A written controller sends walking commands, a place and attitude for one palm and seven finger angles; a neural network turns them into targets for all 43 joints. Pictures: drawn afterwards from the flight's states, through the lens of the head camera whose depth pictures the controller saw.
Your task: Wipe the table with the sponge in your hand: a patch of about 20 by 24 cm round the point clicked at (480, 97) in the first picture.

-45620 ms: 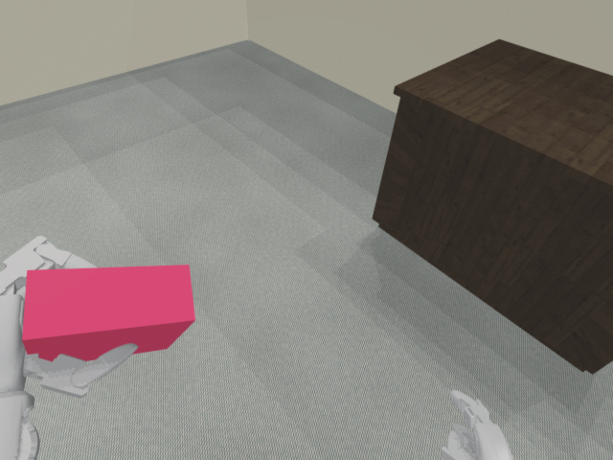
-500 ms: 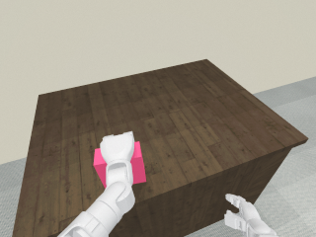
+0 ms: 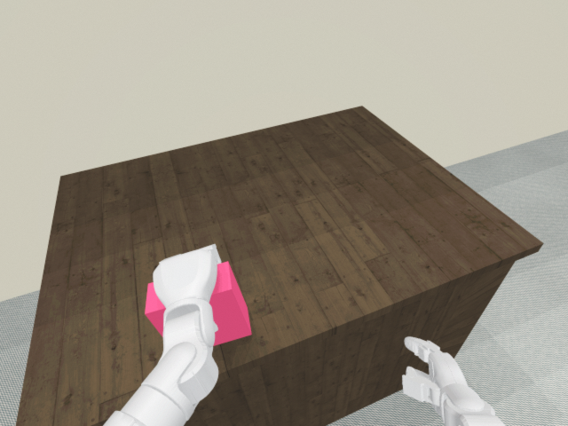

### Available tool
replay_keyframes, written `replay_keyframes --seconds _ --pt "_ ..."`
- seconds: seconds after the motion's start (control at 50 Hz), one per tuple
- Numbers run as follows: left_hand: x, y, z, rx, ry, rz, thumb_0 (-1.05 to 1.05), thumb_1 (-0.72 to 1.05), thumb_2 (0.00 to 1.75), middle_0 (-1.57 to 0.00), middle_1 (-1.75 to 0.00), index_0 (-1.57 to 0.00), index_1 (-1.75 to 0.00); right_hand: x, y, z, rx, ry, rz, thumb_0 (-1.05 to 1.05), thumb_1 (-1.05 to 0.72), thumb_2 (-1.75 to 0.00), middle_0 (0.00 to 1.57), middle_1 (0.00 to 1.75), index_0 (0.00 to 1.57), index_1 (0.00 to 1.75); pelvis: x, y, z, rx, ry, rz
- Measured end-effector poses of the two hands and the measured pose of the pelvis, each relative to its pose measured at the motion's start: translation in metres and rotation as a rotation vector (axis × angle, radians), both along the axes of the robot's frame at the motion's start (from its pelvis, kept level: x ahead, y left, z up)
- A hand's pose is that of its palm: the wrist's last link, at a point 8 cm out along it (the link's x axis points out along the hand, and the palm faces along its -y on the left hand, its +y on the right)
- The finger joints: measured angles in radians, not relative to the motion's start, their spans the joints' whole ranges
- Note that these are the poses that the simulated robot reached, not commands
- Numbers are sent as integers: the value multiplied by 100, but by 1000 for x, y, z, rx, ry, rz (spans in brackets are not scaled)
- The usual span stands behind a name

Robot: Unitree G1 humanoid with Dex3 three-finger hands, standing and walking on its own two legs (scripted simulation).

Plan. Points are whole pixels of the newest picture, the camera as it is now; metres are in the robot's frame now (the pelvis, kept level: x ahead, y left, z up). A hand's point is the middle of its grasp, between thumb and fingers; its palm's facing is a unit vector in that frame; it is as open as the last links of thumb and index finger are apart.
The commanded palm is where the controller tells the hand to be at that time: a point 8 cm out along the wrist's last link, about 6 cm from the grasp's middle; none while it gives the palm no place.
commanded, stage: slide back across to the middle lane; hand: left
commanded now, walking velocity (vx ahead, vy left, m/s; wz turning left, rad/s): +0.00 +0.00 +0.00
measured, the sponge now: (206, 317) +0.29 +0.17 -0.02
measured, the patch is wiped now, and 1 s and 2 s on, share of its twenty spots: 1.00 1.00 1.00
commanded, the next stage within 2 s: wipe forward along the middle lane in 0.28 s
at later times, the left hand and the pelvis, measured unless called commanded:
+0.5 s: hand (167, 313) +0.27 +0.21 +0.03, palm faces +0.00 -0.13 -0.99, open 10.0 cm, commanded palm +0.24 +0.22 +0.08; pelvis -0.01 +0.00 +0.00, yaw +0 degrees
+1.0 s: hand (164, 285) +0.32 +0.24 +0.03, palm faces -0.07 -0.07 -1.00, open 10.0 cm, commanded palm +0.29 +0.25 +0.06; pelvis -0.02 +0.00 +0.00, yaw +1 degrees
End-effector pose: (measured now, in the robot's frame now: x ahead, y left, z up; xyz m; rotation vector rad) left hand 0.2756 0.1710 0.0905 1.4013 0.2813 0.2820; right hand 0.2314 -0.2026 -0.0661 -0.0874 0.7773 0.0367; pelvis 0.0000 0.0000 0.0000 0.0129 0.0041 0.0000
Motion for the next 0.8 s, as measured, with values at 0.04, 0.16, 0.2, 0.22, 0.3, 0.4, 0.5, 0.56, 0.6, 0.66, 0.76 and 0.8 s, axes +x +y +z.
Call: replay_keyframes --seconds 0.04,0.16,0.2,0.22,0.3,0.4,0.5,0.56,0.6,0.66,0.76,0.8 --pt "-2 4 1 -9 1 4 -1 -51 109 -69 -142 -73 -139 0 -1 1 -4 -6 -2 1 -91 -90 20 30 20 30 -1 0 0 0 -3 -3" --pt "-10 16 2 -14 -1 12 -1 -51 109 -70 -141 -74 -138 -2 -2 4 -9 -27 -7 1 -91 -90 20 30 20 30 -2 0 1 0 -11 -7" --pt "-14 19 2 -17 -2 14 -1 -51 109 -70 -141 -74 -138 -2 -3 4 -10 -31 -8 1 -91 -90 20 30 20 30 -3 0 1 -1 -13 -8" --pt "-16 22 3 -19 -3 16 -1 -51 109 -70 -141 -74 -138 -2 -3 4 -11 -33 -8 1 -91 -90 20 30 20 30 -3 1 1 -1 -15 -9" --pt "-23 30 3 -18 -2 26 -1 -51 109 -70 -141 -74 -138 -3 -2 4 -15 -39 -7 1 -91 -90 20 30 20 30 -4 1 2 -2 -21 -9" --pt "-30 39 2 -3 10 36 -1 -51 109 -70 -141 -74 -138 -4 1 3 -15 -43 -2 1 -91 -90 20 30 20 30 -6 3 2 -3 -22 -4" --pt "-30 41 -3 13 33 33 -1 -51 109 -71 -141 -75 -138 -6 5 1 -24 -39 5 1 -91 -90 20 30 20 30 -9 5 1 -3 -17 6" --pt "-25 42 -5 20 53 38 -2 -52 109 -72 -140 -76 -137 -9 7 -2 -31 -31 3 1 -91 -90 20 30 20 30 -11 5 1 -2 -9 10" --pt "-21 44 -5 23 57 42 -2 -53 109 -73 -139 -77 -135 -11 8 -4 -35 -25 1 1 -91 -90 20 30 20 30 -12 5 1 -1 -2 11" --pt "-15 46 -4 34 55 48 -2 -53 109 -74 -137 -78 -134 -15 8 -8 -39 -15 -3 1 -91 -90 20 30 20 30 -14 5 0 0 8 15" --pt "-1 50 -4 61 68 58 -2 -54 109 -75 -136 -79 -133 -25 5 -15 -55 13 -16 1 -91 -90 20 30 20 30 -17 3 -1 1 27 21" --pt "6 53 -4 67 74 62 -2 -54 109 -75 -136 -79 -132 -30 1 -18 -63 26 -27 1 -90 -90 20 30 20 30 -18 2 -1 2 36 20"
